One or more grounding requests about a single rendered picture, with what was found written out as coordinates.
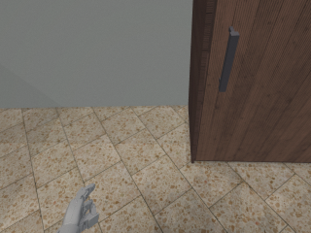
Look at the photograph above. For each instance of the robot left hand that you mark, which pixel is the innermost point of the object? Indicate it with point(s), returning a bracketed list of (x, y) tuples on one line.
[(77, 208)]

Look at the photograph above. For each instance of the handle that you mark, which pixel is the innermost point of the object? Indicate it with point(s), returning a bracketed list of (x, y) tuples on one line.
[(231, 47)]

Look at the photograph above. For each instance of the wardrobe door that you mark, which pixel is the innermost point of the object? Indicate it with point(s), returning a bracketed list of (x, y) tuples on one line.
[(265, 112)]

